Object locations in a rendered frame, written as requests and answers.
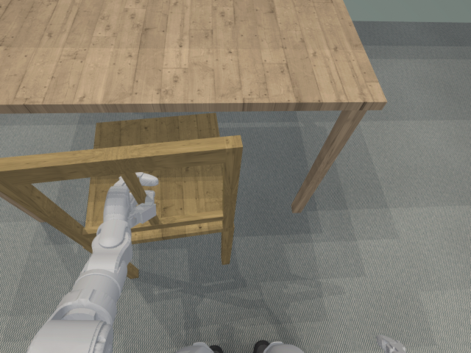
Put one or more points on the table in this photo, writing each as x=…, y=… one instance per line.
x=160, y=56

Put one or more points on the robot left upper arm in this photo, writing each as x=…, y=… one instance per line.
x=74, y=336

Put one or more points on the robot left shin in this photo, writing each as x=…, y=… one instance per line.
x=202, y=344

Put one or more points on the robot left hand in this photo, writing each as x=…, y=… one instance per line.
x=120, y=203

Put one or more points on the chair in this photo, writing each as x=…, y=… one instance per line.
x=197, y=170

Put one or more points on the robot right hand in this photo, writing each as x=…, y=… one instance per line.
x=389, y=345

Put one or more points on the robot left forearm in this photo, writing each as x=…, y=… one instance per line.
x=99, y=285

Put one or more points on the robot shin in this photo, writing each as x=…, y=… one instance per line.
x=202, y=344
x=273, y=343

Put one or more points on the robot right shin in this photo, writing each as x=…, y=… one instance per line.
x=273, y=343

